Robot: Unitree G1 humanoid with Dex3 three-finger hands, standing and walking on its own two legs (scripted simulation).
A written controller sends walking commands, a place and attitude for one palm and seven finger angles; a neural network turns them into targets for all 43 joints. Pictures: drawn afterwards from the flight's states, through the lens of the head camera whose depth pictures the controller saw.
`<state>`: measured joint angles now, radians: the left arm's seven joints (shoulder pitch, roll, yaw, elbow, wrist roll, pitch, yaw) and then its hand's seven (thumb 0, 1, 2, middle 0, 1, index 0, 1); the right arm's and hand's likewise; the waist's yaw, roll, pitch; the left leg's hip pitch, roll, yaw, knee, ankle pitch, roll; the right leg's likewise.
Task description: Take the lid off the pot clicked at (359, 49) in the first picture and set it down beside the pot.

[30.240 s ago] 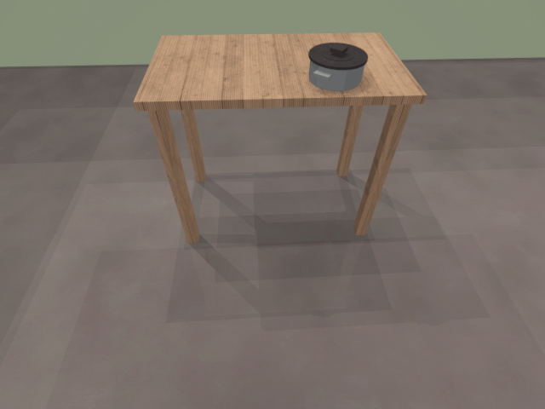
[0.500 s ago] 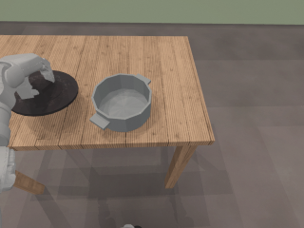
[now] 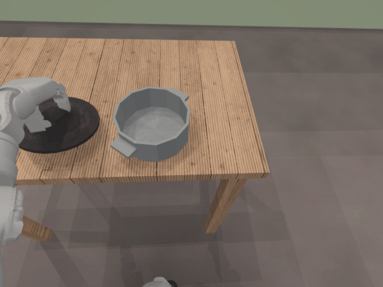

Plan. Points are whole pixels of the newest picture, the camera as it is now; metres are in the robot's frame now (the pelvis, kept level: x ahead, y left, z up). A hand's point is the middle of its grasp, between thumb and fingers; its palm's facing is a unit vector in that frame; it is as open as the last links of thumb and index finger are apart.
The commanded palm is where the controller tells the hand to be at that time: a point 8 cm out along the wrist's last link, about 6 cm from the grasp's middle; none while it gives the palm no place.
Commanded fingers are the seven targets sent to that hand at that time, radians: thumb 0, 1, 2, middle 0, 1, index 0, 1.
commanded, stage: lower the lid onto the table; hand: left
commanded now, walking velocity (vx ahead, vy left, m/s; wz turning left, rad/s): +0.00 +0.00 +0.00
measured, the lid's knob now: (54, 115) +0.47 +0.30 +0.05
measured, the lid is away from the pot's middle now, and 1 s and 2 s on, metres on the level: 0.22 0.22 0.22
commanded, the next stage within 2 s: open the fingers wide in 0.34 s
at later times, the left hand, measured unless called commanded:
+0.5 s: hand (47, 122) +0.45 +0.31 +0.05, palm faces -0.46 -0.09 -0.89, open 7.7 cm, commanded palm +0.46 +0.31 +0.11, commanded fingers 0.00 0.52 1.02 -1.00 -1.09 -0.81 -0.99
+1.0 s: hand (41, 126) +0.44 +0.31 +0.06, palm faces -0.43 -0.09 -0.90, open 7.9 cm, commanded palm +0.46 +0.31 +0.11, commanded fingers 0.00 0.12 0.82 -0.57 -0.89 -0.51 -0.86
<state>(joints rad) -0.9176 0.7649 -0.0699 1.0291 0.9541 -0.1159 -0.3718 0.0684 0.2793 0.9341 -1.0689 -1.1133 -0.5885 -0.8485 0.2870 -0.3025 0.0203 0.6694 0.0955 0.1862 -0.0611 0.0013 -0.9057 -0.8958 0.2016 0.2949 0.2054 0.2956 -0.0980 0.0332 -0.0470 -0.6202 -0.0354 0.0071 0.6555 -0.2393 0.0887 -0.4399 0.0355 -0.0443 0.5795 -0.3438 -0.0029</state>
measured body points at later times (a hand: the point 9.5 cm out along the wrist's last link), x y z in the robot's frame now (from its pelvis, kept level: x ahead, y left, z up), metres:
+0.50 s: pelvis +0.00 +0.00 -0.01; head +0.09 +0.01 +0.43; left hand +0.47 +0.31 +0.11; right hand +0.02 -0.29 -0.12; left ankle +0.04 +0.06 -0.72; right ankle -0.04 -0.13 -0.72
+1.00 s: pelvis +0.00 +0.00 -0.01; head +0.07 +0.02 +0.43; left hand +0.46 +0.32 +0.11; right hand +0.04 -0.28 -0.12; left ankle +0.04 +0.06 -0.72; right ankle -0.04 -0.13 -0.72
